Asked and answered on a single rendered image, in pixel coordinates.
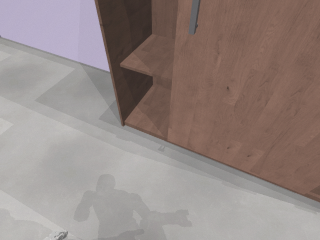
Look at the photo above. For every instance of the handle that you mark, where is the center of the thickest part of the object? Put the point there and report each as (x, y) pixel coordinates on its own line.
(194, 16)

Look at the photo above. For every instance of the wardrobe door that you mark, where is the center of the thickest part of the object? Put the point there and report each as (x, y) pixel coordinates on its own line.
(246, 87)
(316, 190)

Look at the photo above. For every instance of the robot left hand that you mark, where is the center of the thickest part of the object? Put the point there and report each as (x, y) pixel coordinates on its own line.
(57, 235)

